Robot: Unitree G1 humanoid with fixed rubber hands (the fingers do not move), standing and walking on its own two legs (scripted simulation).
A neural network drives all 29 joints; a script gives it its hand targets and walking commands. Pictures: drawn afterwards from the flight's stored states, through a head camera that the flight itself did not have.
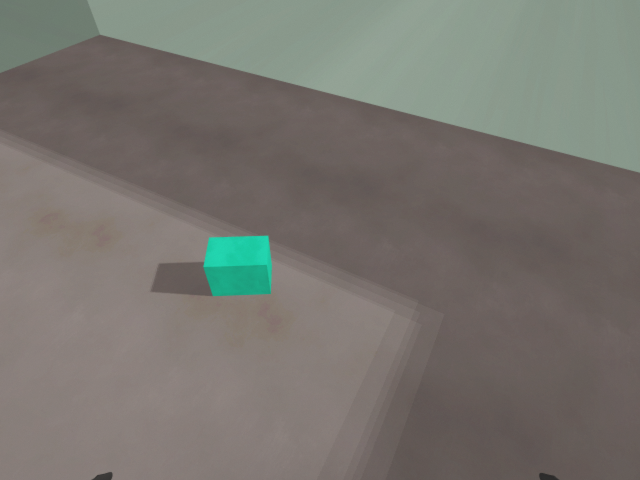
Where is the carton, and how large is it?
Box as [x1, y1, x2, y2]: [203, 236, 271, 295]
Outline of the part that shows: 267,236 209,238 203,266 213,295 270,293 271,262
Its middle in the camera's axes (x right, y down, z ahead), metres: -0.31 +0.09 +1.51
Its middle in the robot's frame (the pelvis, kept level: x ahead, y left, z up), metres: +1.01 +0.32 -0.69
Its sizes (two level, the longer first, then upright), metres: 0.228 0.148 0.181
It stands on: the floor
